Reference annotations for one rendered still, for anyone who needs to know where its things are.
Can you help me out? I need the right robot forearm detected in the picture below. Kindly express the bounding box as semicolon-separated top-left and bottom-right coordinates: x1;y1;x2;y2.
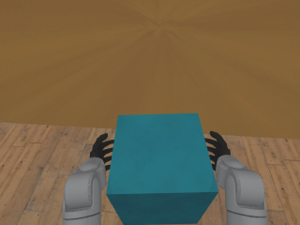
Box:
216;155;268;225

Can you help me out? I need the left robot forearm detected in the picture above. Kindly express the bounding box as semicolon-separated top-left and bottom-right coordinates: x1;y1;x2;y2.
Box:
62;157;107;225

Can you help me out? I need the carton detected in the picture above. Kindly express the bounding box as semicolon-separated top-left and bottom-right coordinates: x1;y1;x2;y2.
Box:
106;112;219;225

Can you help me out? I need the robot left hand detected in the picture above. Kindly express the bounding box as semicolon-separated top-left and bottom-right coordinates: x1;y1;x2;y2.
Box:
90;133;114;171

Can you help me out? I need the robot right hand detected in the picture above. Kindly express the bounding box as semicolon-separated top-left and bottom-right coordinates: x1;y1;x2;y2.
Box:
204;131;231;171

